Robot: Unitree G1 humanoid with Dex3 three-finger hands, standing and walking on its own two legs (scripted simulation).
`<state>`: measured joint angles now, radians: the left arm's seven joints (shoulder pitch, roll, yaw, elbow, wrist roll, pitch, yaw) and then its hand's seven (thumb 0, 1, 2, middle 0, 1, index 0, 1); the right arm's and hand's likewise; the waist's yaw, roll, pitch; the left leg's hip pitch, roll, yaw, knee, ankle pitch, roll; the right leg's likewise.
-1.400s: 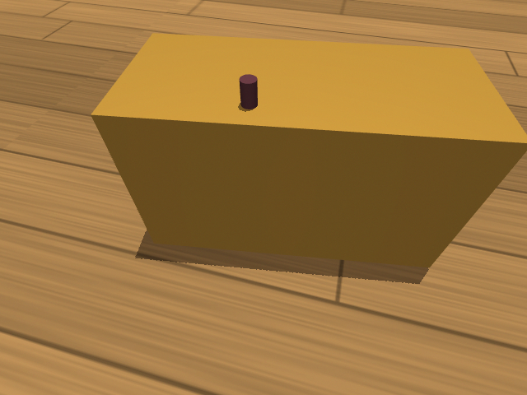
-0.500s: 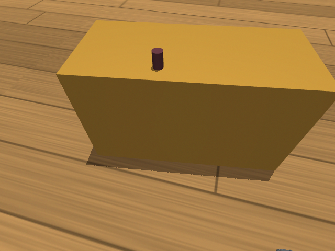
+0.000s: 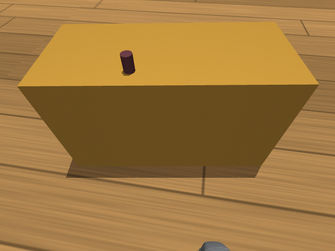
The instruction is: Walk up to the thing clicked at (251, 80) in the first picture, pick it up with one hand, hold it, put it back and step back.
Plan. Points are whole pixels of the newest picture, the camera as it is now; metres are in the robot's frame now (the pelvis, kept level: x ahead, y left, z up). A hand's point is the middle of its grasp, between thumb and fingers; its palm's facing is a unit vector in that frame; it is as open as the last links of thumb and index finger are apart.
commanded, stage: walk up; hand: left
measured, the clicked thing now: (127, 62) +0.81 +0.17 -0.02
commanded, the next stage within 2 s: none
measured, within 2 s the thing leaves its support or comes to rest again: neither
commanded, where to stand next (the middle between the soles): +0.39 -0.02 m, yaw -1 degrees
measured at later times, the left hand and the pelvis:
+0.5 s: hand (82, 219) +0.22 +0.27 -0.16, palm faces -0.06 -0.94 -0.35, open 7.4 cm; pelvis +0.17 +0.00 -0.01, yaw -1 degrees
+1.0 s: hand (101, 164) +0.39 +0.24 -0.13, palm faces -0.06 -0.90 -0.43, open 7.4 cm; pelvis +0.32 -0.04 -0.01, yaw -2 degrees
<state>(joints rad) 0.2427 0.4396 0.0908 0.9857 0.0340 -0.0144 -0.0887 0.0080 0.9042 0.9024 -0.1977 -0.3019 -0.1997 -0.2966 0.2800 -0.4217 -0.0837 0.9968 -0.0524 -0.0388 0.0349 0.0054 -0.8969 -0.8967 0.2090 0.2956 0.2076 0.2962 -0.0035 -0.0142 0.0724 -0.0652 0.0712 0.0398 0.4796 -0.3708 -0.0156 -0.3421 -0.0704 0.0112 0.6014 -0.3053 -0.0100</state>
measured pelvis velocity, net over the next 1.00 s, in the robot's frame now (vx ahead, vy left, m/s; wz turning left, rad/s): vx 0.32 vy -0.04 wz -0.04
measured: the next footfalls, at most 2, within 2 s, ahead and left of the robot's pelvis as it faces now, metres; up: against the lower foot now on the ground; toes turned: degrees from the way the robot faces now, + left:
left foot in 0.36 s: +0.25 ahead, +0.12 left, +0.00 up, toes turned +4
right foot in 0.72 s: +0.38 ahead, -0.17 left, +0.00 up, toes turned -3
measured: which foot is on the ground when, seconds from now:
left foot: down 0.00-0.02, up 0.04-0.34, down 0.36-0.72, up 0.74-1.00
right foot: down 0.00-0.38, up 0.40-0.70, down 0.72-1.00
